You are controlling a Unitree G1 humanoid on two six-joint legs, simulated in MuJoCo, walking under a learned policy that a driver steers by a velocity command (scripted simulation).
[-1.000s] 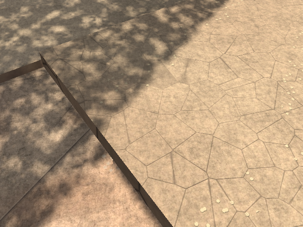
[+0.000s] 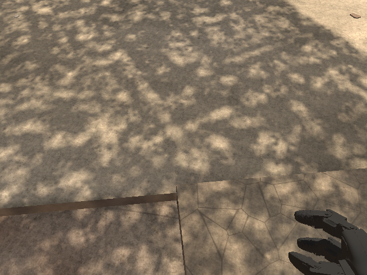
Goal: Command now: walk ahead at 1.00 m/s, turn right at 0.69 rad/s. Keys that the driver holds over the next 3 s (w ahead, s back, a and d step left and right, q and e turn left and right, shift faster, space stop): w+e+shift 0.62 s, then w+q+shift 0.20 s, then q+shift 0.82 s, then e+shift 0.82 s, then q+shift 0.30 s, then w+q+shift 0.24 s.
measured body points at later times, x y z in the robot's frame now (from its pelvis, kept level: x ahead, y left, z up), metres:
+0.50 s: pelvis +0.40 -0.03 -0.07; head +0.39 -0.03 +0.38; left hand +0.70 +0.08 -0.10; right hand +0.32 -0.27 -0.21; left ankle +0.27 +0.19 -0.66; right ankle +0.43 -0.08 -0.71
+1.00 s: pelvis +0.82 -0.19 +0.03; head +0.84 -0.22 +0.48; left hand +1.13 -0.12 -0.03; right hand +0.69 -0.43 -0.09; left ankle +0.88 -0.15 -0.70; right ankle +0.70 -0.28 -0.59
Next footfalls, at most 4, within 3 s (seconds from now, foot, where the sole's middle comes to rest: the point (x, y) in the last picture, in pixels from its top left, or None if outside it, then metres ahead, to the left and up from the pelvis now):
0.08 left None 0.18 0.19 -0.86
0.44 right None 0.47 -0.09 -0.74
0.84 left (264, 189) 0.91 -0.18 -0.74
1.26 right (321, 161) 1.15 -0.46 -0.80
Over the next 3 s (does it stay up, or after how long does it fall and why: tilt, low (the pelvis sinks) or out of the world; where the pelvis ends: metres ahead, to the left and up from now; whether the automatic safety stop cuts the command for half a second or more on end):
stays up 1.17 -0.40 0.01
